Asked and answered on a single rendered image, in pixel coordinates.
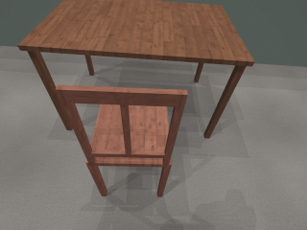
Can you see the chair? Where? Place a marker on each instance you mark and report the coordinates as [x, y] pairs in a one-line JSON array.
[[131, 130]]

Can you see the table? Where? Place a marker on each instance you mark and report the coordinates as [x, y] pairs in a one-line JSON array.
[[144, 29]]

